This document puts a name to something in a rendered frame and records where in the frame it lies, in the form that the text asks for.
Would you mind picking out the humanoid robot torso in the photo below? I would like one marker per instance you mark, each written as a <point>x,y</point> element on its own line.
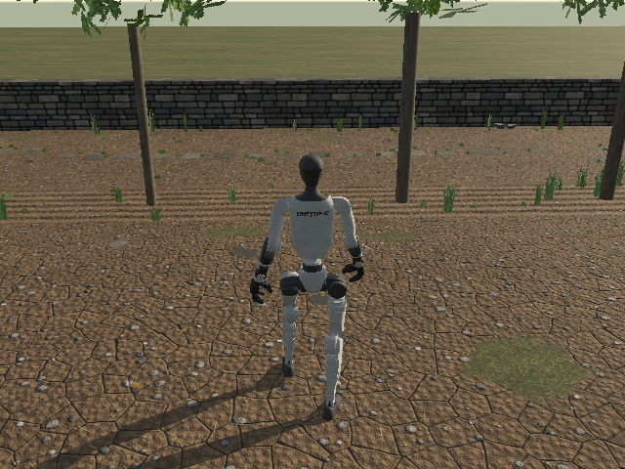
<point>312,226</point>

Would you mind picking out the right robot upper arm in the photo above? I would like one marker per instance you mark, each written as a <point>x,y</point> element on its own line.
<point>343,206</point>

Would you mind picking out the robot left foot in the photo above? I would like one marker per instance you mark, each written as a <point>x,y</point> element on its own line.
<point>288,370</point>

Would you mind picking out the robot right hand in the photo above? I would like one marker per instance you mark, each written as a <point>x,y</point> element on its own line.
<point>351,268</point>

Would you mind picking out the right robot forearm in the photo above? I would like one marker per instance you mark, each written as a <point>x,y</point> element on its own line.
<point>356,254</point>

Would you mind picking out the robot left hand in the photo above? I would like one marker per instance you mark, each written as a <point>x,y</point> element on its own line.
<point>255,290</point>

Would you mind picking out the left robot upper arm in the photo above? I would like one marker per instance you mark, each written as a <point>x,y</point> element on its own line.
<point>280,207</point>

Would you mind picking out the left robot forearm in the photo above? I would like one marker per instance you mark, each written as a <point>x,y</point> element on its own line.
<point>263,264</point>

